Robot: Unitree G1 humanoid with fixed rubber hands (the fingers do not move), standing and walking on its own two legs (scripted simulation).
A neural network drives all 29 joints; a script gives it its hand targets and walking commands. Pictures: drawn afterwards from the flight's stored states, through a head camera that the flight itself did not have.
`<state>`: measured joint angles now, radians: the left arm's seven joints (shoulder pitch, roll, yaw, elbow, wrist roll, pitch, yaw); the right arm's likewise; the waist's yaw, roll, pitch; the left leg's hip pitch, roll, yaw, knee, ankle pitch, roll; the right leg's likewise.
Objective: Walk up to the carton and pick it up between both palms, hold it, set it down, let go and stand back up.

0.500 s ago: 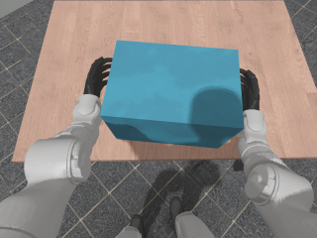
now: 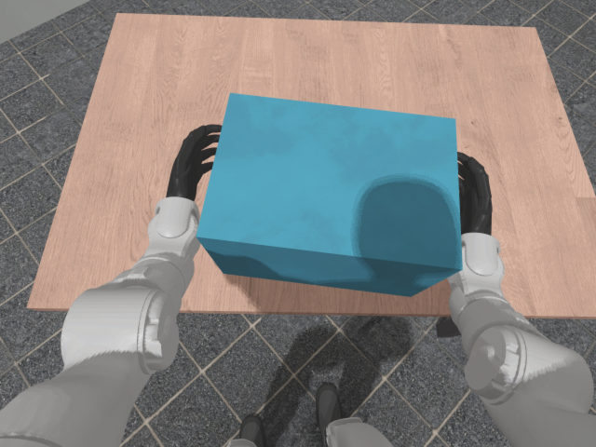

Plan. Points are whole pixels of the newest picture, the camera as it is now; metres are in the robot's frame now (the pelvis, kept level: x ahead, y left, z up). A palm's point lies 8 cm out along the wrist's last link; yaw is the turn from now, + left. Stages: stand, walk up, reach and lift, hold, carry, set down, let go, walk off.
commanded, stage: reach and lift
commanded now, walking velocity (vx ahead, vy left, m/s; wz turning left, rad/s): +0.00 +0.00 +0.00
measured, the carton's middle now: (328, 203) +0.43 -0.08 -0.04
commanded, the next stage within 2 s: none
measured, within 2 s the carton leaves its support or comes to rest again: leaves its support in 0.46 s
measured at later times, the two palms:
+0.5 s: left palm (182, 196) +0.44 +0.11 +0.01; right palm (475, 229) +0.36 -0.27 -0.01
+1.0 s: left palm (145, 146) +0.45 +0.13 +0.11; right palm (507, 179) +0.37 -0.26 +0.10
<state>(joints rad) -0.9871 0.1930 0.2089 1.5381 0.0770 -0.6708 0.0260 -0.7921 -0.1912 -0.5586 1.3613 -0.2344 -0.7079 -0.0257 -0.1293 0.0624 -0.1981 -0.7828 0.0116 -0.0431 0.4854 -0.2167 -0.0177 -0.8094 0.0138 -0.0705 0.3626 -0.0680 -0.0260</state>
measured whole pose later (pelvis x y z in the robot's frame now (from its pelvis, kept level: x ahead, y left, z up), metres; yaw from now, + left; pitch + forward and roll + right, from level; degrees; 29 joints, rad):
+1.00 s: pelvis +0.01 +0.02 +0.01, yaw +1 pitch +14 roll -1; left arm -0.92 0.17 -0.01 1.39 -0.20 -0.33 0.05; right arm -0.72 -0.27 -0.16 1.07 0.15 -0.20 -0.02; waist -0.14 0.09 -0.20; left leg -0.43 -0.02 -0.04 0.45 -0.25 0.02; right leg -0.47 -0.01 -0.06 0.35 -0.12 0.01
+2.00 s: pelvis +0.00 +0.02 +0.02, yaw +1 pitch +3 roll -1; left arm -0.53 0.07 0.19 0.51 0.03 0.25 0.02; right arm -0.48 -0.20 -0.18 0.63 0.11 0.10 -0.02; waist -0.07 0.00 -0.09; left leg -0.16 -0.02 -0.05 0.31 -0.20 0.01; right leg -0.20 -0.01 -0.05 0.23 -0.08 0.01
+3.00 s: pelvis -0.01 +0.01 +0.02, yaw +1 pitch -1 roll -1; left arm -0.46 0.05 0.26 0.19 0.09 0.52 -0.02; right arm -0.50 -0.19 -0.14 0.45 0.14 0.32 -0.04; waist -0.06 -0.02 -0.07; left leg -0.10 -0.02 -0.05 0.31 -0.19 0.01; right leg -0.15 0.00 -0.03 0.24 -0.08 0.00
